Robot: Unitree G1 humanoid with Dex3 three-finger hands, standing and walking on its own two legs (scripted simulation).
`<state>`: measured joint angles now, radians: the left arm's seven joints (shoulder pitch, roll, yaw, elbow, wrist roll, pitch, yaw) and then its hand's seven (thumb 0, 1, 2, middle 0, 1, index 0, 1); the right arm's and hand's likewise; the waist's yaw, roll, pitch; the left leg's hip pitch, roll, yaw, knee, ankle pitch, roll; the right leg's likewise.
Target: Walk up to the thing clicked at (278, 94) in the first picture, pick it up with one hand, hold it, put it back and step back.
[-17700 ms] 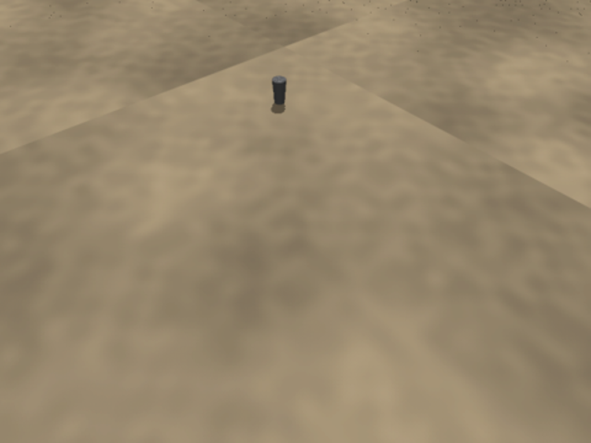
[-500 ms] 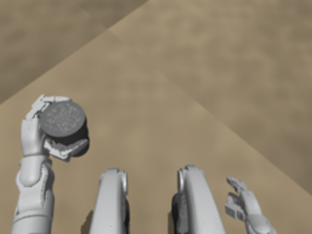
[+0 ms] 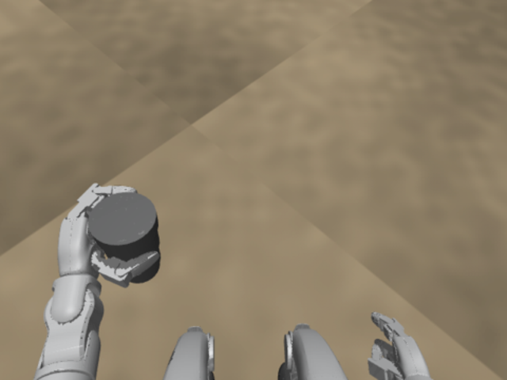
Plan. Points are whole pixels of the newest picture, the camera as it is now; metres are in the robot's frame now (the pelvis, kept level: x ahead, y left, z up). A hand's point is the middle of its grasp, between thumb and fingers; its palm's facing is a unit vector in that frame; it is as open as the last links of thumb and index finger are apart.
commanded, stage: lift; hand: left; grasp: from the side
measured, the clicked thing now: (133, 244) +0.33 +0.18 -0.01
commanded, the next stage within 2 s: hold in 0.82 s
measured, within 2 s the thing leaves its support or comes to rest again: neither
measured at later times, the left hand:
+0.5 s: hand (123, 209) +0.34 +0.17 +0.08, palm faces +0.12 -0.99 -0.02, open 11.4 cm
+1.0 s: hand (123, 200) +0.35 +0.17 +0.10, palm faces +0.10 -0.99 -0.01, open 11.4 cm
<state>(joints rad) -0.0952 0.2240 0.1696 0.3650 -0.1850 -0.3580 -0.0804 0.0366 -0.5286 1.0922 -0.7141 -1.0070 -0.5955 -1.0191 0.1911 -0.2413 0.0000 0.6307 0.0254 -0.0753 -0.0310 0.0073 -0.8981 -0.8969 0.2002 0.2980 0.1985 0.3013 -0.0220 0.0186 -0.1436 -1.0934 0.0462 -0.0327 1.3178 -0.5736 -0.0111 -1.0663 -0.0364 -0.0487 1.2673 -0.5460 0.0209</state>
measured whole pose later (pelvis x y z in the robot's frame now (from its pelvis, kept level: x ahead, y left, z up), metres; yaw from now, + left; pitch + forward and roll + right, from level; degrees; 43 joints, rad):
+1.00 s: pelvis +0.02 -0.01 +0.07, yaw +0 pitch +9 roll -1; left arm -0.11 0.19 0.15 0.47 -0.17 -0.37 -0.08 0.04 -0.52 1.09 -0.70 -1.02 -0.58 -1.03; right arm 0.23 -0.22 0.00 0.66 0.00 -0.02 -0.05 0.01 -0.91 -0.90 0.20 0.30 0.20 0.30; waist -0.02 0.01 -0.04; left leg -0.61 0.05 -0.01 0.91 -0.45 -0.02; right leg -0.60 -0.03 -0.05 0.88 -0.43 0.01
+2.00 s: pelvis +0.02 +0.00 +0.09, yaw +0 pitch +5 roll -1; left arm -0.10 0.18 0.13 0.46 -0.15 -0.37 -0.04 0.03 -0.50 1.06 -0.71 -1.00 -0.59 -1.01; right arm 0.23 -0.21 0.00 0.68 0.00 -0.02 -0.03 0.01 -0.92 -0.90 0.20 0.30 0.20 0.30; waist -0.02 0.01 -0.02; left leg -0.50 0.04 0.00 0.82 -0.41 -0.02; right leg -0.49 -0.03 -0.04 0.79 -0.38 0.02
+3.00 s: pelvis +0.01 +0.00 +0.09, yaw +0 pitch +4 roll -1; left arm -0.10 0.19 0.13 0.46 -0.16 -0.37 -0.06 0.03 -0.50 1.07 -0.70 -1.01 -0.58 -1.02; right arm 0.24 -0.22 0.00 0.68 0.01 -0.04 -0.03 0.01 -0.92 -0.91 0.20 0.30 0.20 0.30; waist -0.02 0.01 -0.02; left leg -0.50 0.04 0.00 0.82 -0.39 -0.01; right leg -0.49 -0.03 -0.04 0.78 -0.37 0.02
